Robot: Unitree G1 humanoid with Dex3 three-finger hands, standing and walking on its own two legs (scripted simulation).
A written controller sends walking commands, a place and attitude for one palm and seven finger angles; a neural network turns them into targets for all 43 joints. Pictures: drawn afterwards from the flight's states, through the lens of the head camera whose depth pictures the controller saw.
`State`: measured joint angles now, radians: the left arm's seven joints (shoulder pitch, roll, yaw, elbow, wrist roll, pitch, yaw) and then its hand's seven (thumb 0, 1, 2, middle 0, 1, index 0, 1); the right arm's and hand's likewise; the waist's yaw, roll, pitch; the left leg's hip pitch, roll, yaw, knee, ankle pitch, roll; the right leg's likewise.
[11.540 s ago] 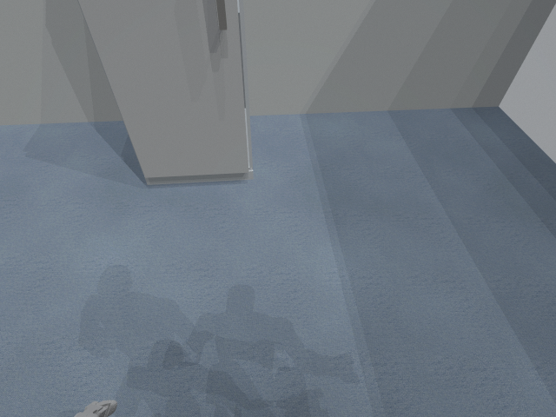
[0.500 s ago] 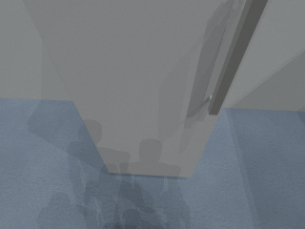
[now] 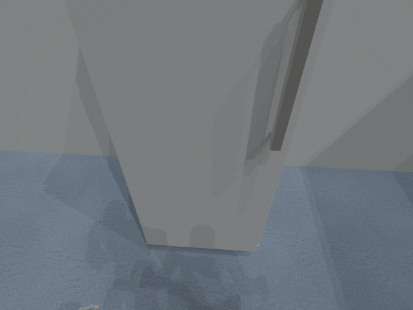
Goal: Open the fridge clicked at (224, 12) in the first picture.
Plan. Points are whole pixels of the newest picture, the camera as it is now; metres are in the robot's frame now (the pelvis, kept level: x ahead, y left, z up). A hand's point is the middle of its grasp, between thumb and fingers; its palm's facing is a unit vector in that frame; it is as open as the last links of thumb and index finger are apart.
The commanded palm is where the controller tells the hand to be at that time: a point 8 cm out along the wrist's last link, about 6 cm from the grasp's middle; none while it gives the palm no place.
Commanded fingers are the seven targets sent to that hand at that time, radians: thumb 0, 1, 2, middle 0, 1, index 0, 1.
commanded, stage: come to a stop and stand still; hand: right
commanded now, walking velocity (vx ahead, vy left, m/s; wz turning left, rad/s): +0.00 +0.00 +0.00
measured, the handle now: (288, 81) +0.53 -0.14 +0.22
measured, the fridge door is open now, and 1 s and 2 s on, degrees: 0 0 0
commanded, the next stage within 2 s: look again from close up in 1.00 s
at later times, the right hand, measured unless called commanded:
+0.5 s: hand out of the picture +0.01 -0.25 -0.15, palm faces +0.01 +0.95 -0.33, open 7.4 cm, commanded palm none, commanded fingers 0.00 -0.90 -0.90 0.20 0.30 0.20 0.30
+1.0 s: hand out of the picture +0.09 -0.24 -0.14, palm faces +0.01 +0.94 -0.33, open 7.4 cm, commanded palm none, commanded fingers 0.00 -0.90 -0.90 0.20 0.30 0.20 0.30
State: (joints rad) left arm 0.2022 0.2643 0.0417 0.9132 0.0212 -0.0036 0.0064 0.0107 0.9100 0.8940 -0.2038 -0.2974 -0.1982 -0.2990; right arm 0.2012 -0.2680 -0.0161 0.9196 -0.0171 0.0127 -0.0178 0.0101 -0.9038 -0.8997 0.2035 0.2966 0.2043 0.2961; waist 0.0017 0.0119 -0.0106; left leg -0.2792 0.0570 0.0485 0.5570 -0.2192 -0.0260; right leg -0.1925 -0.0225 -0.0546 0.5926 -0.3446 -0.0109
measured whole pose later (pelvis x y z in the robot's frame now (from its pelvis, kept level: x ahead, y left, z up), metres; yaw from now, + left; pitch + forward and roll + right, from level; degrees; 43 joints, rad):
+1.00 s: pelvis +0.01 +0.00 +0.01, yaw -2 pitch -3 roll +0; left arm 0.10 0.32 0.01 1.09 0.01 -0.01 -0.01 0.01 0.91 0.89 -0.21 -0.30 -0.20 -0.30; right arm 0.11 -0.33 0.00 1.06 -0.01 -0.02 -0.01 0.01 -0.90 -0.90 0.20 0.30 0.21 0.30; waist 0.00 0.01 0.05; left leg -0.20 0.06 0.05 0.39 -0.14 -0.03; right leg -0.11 0.00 -0.03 0.40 -0.24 -0.01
